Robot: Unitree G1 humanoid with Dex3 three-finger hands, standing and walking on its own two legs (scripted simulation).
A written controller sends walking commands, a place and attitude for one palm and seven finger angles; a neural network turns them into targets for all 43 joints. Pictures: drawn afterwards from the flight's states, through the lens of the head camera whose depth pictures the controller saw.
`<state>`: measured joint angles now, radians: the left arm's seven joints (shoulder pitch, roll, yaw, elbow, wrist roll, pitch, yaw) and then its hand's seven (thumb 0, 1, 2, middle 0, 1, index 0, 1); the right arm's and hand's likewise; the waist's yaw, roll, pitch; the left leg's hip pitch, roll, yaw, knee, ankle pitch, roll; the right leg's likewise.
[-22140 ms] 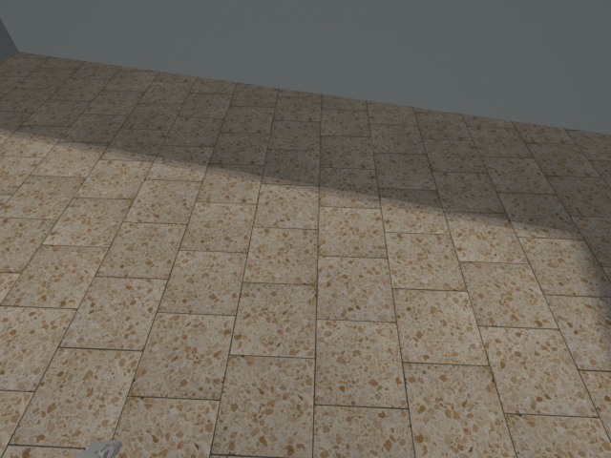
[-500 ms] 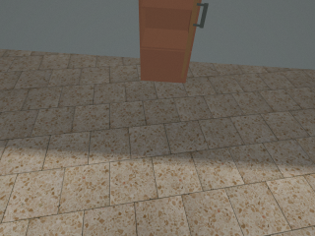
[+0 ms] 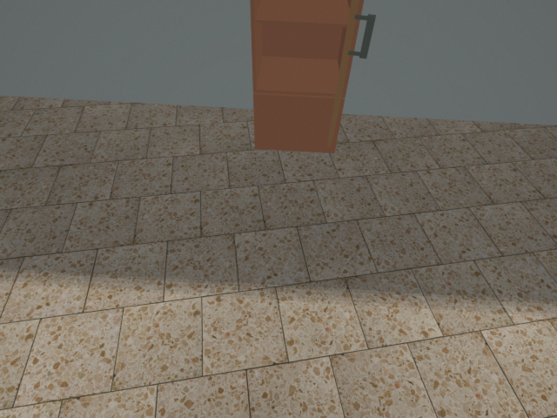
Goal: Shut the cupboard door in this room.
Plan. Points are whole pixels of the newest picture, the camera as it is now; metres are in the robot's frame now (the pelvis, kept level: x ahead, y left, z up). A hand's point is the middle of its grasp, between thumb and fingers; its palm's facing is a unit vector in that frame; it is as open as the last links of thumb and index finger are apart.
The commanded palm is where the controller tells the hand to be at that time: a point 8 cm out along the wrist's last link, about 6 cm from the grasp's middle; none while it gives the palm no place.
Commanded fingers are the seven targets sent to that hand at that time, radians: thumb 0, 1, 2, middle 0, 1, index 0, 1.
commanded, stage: look at it before walking up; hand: left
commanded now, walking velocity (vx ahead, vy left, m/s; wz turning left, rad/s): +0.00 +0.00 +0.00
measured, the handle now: (360, 36) +1.22 -0.19 +0.03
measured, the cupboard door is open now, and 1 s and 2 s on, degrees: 79 79 79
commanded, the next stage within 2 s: walk to a spot facing it in 1.70 s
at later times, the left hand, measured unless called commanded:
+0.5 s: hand out of the picture -0.01 +0.15 -0.18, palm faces +0.02 -0.98 -0.17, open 7.3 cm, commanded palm none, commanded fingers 0.00 0.90 0.90 -0.20 -0.30 -0.20 -0.30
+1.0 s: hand out of the picture +0.00 +0.17 -0.18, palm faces +0.02 -0.98 -0.20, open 7.3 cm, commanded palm none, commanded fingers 0.00 0.90 0.90 -0.20 -0.30 -0.20 -0.30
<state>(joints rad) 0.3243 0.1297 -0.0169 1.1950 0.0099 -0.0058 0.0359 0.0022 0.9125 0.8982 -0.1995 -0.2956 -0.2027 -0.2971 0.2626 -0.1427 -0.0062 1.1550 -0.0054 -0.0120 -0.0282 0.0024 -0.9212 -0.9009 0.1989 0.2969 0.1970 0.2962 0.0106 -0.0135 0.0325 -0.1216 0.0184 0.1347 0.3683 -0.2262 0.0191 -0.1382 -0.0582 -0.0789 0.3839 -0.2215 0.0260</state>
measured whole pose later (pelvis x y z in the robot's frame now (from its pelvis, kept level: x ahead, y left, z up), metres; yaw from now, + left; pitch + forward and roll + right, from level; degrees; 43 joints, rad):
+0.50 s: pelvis +0.00 +0.00 +0.00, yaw +0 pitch -1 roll +0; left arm 0.29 0.13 -0.01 1.16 0.01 -0.01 0.05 0.00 0.91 0.90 -0.20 -0.30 -0.20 -0.30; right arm 0.31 -0.11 -0.01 1.17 -0.01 -0.02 -0.03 0.00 -0.90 -0.90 0.20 0.30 0.20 0.30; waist -0.01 -0.01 0.03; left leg -0.13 0.02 0.13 0.38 -0.24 0.01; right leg -0.15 -0.05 -0.08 0.40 -0.24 0.02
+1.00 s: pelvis +0.00 -0.01 +0.00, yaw +0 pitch -1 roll +0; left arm 0.27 0.17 0.00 1.15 0.01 -0.02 0.03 0.00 0.91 0.90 -0.20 -0.30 -0.20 -0.30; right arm 0.25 -0.16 -0.02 1.15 -0.01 -0.02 -0.02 0.00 -0.90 -0.90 0.20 0.30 0.20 0.30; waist 0.00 -0.01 0.04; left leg -0.12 0.03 0.12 0.38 -0.23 0.01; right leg -0.13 -0.05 -0.09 0.39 -0.23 0.01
